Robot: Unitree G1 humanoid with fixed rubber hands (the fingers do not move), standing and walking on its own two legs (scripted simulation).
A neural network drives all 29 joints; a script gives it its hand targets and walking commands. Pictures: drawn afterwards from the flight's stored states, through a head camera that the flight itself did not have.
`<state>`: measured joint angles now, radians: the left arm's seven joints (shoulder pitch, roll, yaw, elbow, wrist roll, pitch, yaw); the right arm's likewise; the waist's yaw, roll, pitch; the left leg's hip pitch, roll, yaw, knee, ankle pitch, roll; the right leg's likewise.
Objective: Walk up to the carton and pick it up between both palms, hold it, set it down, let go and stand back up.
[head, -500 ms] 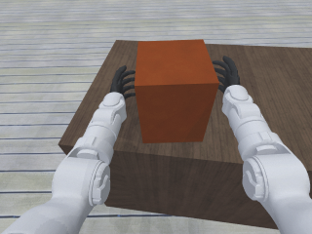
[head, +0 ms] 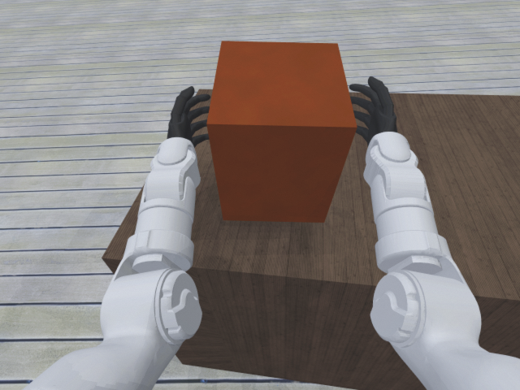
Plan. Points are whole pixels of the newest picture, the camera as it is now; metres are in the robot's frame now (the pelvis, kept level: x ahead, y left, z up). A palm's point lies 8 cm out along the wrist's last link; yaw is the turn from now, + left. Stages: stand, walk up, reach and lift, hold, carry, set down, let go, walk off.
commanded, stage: hold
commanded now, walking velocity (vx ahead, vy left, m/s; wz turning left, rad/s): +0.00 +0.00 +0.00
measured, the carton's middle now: (276, 138) +0.53 -0.01 +0.13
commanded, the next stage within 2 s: set down in 1.82 s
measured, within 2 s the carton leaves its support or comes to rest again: neither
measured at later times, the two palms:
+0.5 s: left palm (178, 158) +0.43 +0.15 +0.18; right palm (368, 143) +0.43 -0.14 +0.19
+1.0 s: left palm (167, 165) +0.36 +0.14 +0.22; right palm (398, 169) +0.36 -0.16 +0.20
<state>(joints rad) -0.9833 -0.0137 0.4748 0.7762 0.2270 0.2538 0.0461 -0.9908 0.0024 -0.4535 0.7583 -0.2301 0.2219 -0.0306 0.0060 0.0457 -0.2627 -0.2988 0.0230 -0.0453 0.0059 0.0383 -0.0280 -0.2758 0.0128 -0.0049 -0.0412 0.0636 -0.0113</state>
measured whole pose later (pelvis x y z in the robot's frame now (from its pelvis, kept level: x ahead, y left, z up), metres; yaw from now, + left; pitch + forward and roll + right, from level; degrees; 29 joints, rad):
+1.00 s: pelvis -0.04 +0.00 +0.00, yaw +0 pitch +5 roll +0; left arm -0.85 -0.06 0.36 0.48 0.21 0.51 0.05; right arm -0.83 0.01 -0.38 0.52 -0.19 0.48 0.03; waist 0.00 0.04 -0.16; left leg -0.19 0.02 -0.02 0.05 0.05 -0.02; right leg -0.17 0.01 0.02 0.00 0.08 0.00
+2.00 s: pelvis -0.04 +0.01 +0.00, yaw +6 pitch +7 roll -1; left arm -0.95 0.03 0.38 0.67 0.26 0.49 -0.07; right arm -0.93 0.00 -0.46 0.64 -0.28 0.47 0.11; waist -0.07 0.03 -0.26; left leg -0.24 0.02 -0.02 0.02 0.10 -0.01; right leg -0.17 -0.01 -0.09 -0.04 0.08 0.00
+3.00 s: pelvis +0.02 +0.00 +0.00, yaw +6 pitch +9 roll +0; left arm -0.85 0.11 0.17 0.63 0.03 0.43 0.01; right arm -0.88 -0.20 -0.23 0.67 0.04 0.40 0.04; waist -0.05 0.02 -0.29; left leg -0.17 0.04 -0.02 -0.04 0.05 -0.03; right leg -0.16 0.00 -0.05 0.04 -0.03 0.00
